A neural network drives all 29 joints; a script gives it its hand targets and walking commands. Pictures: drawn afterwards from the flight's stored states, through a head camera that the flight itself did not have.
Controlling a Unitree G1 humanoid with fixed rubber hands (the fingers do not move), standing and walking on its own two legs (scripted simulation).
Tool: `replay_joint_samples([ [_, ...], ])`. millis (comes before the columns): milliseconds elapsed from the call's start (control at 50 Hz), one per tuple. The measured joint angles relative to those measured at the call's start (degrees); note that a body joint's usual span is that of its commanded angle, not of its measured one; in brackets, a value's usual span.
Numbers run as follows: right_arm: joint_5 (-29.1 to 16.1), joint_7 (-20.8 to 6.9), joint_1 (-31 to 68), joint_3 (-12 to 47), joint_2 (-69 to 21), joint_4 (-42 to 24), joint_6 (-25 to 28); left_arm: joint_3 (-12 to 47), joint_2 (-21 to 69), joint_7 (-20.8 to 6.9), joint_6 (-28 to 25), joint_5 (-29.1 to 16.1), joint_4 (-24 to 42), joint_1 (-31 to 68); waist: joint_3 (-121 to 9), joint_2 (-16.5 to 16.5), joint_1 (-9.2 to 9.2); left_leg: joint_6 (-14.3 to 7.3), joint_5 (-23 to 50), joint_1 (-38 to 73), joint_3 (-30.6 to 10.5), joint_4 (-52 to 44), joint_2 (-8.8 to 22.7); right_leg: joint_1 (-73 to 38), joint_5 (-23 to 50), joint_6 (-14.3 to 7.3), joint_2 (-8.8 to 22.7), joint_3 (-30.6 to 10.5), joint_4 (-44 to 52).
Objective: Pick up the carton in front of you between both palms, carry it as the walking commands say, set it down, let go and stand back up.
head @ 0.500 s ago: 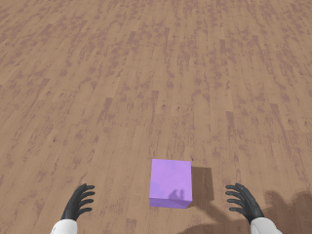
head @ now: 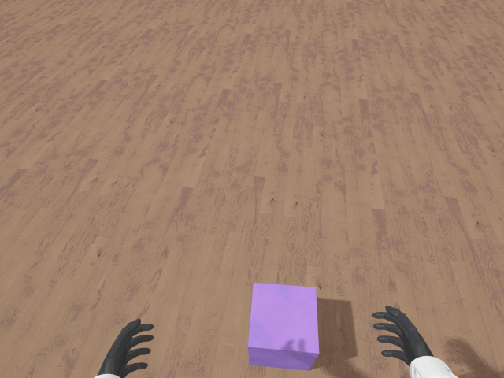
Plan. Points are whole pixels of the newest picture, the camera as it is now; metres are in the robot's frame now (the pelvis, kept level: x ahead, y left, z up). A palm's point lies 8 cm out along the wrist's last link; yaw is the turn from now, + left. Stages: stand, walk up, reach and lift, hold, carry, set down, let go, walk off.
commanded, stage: stand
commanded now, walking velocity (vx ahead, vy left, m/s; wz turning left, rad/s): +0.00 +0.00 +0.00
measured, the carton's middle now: (281, 327) +0.38 -0.08 -0.65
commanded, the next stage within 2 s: none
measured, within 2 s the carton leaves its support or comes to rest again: neither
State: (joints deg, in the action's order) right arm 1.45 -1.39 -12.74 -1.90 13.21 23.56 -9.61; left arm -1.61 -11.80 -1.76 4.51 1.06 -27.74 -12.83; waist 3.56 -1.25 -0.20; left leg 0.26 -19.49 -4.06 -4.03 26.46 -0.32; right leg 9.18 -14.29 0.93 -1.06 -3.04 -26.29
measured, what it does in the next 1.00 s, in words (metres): stands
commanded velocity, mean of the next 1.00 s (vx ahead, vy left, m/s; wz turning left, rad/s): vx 0.00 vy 0.00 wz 0.00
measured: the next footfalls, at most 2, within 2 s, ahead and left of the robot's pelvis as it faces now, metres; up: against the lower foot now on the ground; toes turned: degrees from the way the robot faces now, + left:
none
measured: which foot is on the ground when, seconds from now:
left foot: down 0.00-1.00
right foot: down 0.00-1.00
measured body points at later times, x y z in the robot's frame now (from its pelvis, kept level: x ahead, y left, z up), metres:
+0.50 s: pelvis +0.00 -0.01 +0.00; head +0.01 -0.03 +0.45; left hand +0.13 +0.28 -0.10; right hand +0.13 -0.30 -0.11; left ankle -0.05 +0.12 -0.74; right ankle +0.00 -0.13 -0.74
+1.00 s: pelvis -0.01 -0.01 +0.00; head -0.01 -0.03 +0.45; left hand +0.10 +0.29 -0.10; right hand +0.10 -0.32 -0.11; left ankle -0.05 +0.12 -0.74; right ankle +0.00 -0.13 -0.74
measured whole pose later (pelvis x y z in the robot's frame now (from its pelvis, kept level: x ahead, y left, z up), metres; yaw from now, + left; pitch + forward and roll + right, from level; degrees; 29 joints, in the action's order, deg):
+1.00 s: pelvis -0.01 -0.01 +0.00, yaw +0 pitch -2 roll +0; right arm 1.7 1.5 -11.6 -0.6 21.6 48.9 0.3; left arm -1.4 -19.9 0.6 -0.1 1.6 -54.4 -7.7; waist 0.8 -1.5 0.0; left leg 1.5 -17.4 -5.4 -3.8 24.4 0.4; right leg 11.3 -13.2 -0.2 -1.1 -2.3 -26.3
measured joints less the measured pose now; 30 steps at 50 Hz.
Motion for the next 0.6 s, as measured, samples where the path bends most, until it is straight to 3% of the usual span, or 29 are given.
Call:
replay_joint_samples([
  [80,0.56,1.86,1.01,-0.55,2.63,5.6,4.09,0.04,-2.4,2.12,-1.35,1.63,-6.72,1.38,-2.06,-0.37,0.0,0.34,-1.14,-3.56,-0.13,2.86,0.02,3.6,-1.16,-0.21,-0.1,0.3,-2.97],
  [180,0.9,2.05,0.71,-1.17,5.26,10.55,6.81,-1.04,-5.28,2.61,-2.73,1.75,-11.74,1.72,-2.94,-0.89,0.2,0.59,-1.46,-5.23,-0.34,3.76,0.12,5.34,-1.69,-0.56,-0.18,0.64,-4.18],
  [600,0.52,2.91,0.54,0.34,7.1,19.6,9.28,-0.28,-6.71,2.89,-4.44,1.05,-20.94,4.02,-3.03,-0.61,0.23,1.27,-0.32,-3.26,-0.54,1.1,0.71,3.79,-1.27,-1.33,-0.35,1.3,-2.73],
])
